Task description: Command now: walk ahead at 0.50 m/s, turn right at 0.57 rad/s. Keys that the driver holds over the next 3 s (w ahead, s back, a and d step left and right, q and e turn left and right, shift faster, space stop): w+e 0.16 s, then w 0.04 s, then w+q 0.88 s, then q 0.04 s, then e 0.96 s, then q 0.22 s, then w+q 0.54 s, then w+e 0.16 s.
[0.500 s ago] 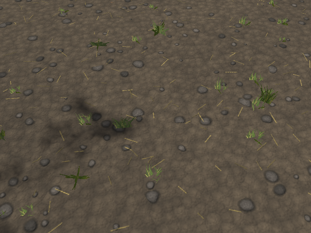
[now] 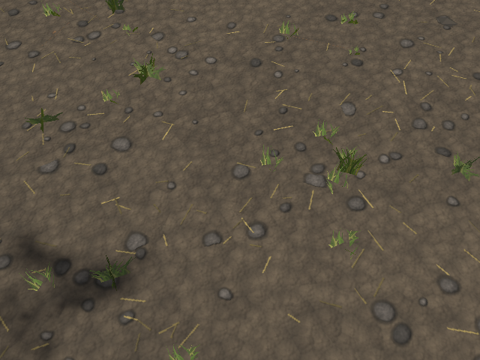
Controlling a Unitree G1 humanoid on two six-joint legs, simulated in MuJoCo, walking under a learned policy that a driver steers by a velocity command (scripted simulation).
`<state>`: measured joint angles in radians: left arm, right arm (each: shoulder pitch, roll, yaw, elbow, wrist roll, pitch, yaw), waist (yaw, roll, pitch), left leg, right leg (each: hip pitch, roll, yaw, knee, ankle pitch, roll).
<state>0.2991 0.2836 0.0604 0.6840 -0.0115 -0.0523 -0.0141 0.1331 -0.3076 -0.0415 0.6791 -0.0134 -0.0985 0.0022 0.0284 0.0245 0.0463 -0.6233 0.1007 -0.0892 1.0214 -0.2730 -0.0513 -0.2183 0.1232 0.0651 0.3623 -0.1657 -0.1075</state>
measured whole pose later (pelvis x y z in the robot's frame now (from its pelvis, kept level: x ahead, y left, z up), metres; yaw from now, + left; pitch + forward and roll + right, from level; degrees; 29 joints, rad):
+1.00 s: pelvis +0.51 +0.02 +0.00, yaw +12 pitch +1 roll -2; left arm 0.34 0.28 0.07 0.80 0.00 -0.09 0.00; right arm 0.16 -0.32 -0.07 0.66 0.02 -0.03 0.02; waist 0.08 0.05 0.03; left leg -0.69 0.09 -0.05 0.87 -0.08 -0.02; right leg -0.03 0.02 -0.13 0.25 -0.24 -0.01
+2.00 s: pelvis +0.75 +0.09 +0.00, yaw -4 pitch +3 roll +2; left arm 0.17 0.31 0.08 0.69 -0.01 0.03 0.03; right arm 0.06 -0.31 -0.08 0.78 0.00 0.02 -0.03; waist 0.01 0.02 0.06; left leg -0.50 -0.01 -0.07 0.88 -0.37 -0.10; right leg -0.29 0.05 0.11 0.44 -0.20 -0.05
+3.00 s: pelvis +0.99 +0.21 -0.02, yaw +11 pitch +1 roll +0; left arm 0.34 0.30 0.05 0.83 -0.04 -0.08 0.01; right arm 0.13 -0.28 -0.04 0.67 0.01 -0.05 0.04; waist 0.04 -0.02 0.06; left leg -0.41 -0.04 0.06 0.60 -0.21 0.08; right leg -0.34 -0.09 0.02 1.20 -0.40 0.00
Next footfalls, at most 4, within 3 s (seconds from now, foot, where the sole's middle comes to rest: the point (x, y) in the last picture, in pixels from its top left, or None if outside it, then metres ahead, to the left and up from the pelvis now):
0.22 left None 0.32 0.15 -0.78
0.68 right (301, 342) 0.50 -0.10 -0.78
1.18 left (191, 264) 0.74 0.22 -0.78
1.70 right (264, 246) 0.80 -0.01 -0.78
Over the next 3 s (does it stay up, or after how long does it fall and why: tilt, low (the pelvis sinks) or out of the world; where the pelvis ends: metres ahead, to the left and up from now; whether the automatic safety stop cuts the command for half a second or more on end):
stays up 0.99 0.21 -0.02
